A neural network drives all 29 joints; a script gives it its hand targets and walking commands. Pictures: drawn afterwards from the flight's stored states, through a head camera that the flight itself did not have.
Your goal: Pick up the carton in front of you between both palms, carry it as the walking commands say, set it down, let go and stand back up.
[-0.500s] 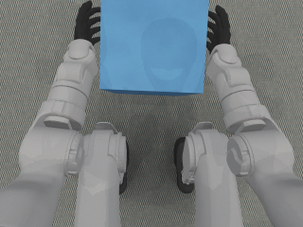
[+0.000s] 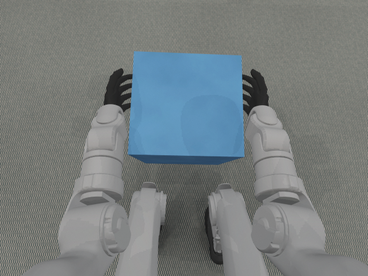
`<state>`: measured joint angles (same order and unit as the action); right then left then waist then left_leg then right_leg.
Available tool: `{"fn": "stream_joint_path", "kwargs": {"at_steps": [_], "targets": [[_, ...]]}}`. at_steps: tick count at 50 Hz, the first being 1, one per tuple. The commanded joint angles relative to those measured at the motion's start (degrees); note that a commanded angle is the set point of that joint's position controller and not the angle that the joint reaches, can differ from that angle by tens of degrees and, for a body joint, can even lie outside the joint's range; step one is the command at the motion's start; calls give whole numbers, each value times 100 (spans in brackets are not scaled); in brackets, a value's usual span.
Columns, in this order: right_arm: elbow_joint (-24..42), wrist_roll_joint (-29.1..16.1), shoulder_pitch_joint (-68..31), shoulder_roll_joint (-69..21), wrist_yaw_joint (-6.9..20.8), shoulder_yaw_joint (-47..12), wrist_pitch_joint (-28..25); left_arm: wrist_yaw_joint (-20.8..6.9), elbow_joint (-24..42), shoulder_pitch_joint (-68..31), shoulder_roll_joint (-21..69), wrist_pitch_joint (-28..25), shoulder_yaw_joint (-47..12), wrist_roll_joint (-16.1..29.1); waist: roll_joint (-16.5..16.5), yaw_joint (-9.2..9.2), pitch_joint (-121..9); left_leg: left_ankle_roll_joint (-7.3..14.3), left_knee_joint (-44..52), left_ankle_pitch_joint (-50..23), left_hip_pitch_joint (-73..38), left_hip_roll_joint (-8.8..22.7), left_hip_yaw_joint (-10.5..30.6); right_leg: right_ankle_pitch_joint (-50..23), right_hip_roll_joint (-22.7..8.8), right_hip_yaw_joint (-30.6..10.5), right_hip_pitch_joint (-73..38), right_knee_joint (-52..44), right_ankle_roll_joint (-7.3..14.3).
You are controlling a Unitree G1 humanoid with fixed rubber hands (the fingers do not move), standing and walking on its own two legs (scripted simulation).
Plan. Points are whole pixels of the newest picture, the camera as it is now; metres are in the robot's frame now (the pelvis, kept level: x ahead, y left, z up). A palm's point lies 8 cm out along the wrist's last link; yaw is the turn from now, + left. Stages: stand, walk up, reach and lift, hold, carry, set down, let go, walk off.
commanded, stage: reach and lift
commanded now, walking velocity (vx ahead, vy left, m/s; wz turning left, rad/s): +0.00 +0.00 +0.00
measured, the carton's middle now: (184, 119) +0.46 +0.02 -0.13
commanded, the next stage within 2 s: none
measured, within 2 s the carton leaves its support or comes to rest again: neither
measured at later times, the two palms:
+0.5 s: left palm (82, 88) +0.42 +0.16 +0.11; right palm (304, 88) +0.43 -0.14 +0.11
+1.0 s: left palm out of the picture +0.39 +0.16 +0.26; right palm out of the picture +0.39 -0.14 +0.26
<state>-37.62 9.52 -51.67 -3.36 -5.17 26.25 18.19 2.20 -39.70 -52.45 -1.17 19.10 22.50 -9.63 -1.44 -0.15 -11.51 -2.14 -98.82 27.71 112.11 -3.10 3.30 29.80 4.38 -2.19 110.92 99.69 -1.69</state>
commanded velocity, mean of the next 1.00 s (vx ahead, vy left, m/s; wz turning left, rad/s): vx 0.00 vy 0.00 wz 0.00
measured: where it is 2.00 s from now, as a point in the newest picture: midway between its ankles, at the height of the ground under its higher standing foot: (184, 243)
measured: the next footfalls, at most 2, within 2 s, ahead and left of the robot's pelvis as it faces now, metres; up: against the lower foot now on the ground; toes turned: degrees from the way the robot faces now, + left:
none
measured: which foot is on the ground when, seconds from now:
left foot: down 0.00-1.00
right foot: down 0.00-1.00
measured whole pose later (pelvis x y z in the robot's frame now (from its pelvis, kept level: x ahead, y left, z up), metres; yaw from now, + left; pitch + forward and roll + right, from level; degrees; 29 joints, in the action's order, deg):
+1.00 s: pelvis +0.09 +0.00 +0.26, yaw +1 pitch +5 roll +0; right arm -24.9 12.1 -16.0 -9.0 -1.9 16.5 26.8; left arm 1.7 -24.4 -15.5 8.3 27.6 15.5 -12.1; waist -0.7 -0.3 -6.4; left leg -0.4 -35.7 16.0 24.7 -1.6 3.6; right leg 17.6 1.9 -4.4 23.8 36.4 -0.2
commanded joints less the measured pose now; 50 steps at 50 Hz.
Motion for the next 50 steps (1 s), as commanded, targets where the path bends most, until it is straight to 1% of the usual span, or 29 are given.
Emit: {"fn": "stream_joint_path", "kwargs": {"at_steps": [1,4,8,22,33,40,45,50], "targets": [[-19,-873,-3438,-6183,1403,-3476,31,-1381,231,-3384,6272,-16,-3203,911,254,-69,-5591,126,1231,-1006,-3791,-663,-628,-958,656,494,-3138,-1372,21],[123,-967,-3179,-6263,1420,-3723,60,-1369,343,-3056,6338,12,-3382,965,204,-104,-5463,124,1480,-1101,-4100,-666,-576,-1036,654,441,-3444,-1623,2],[168,-997,-2776,-6318,1434,-3886,75,-1355,380,-2629,6429,19,-3501,974,139,-115,-5141,130,1843,-1144,-4488,-664,-498,-1067,646,360,-3819,-1997,-5],[52,-700,-1258,-6316,1499,-3778,-32,-1319,394,-1278,6603,-95,-3524,741,218,-20,-3802,185,3433,-1407,-6252,-571,-139,-1321,522,39,-5311,-3571,127],[255,-608,-183,-6356,1556,-4019,10,-1319,629,-219,6661,-73,-3704,602,171,-39,-2860,234,4810,-1985,-7781,-408,91,-1961,326,-234,-7033,-4933,182],[549,-612,391,-6371,1639,-4233,281,-1389,948,345,6674,194,-3903,652,127,-35,-2238,241,5699,-2527,-8901,-321,168,-2530,220,-323,-8171,-5831,180],[840,-656,704,-6348,1713,-4356,633,-1448,1266,675,6646,555,-4046,728,134,-37,-1691,234,6338,-2802,-9657,-268,169,-2832,151,-323,-8971,-6484,166],[1240,-722,935,-6318,1790,-4457,1050,-1502,1699,851,6601,973,-4196,789,130,-5,-1106,215,6942,-2875,-10344,-205,167,-2904,87,-326,-9628,-7101,155]]}}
